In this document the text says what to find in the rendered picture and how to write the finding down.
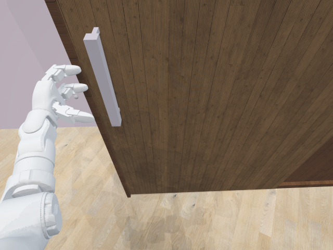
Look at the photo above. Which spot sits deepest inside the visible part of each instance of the left robot upper arm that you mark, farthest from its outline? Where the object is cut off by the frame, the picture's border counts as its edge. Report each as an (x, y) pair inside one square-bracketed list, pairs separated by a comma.
[(28, 222)]

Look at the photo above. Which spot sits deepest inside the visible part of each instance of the wardrobe door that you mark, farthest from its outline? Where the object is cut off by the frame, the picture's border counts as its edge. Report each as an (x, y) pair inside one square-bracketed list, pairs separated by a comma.
[(214, 95), (319, 167)]

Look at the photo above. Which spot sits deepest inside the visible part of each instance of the robot left forearm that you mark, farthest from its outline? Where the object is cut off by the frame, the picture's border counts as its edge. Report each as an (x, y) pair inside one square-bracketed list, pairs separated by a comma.
[(35, 159)]

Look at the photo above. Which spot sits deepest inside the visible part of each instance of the handle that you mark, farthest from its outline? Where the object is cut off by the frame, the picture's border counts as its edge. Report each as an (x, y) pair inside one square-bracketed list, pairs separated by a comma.
[(98, 61)]

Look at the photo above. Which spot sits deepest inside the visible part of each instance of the left robot hand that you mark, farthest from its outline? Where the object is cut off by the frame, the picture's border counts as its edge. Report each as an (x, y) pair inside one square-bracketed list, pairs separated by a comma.
[(46, 95)]

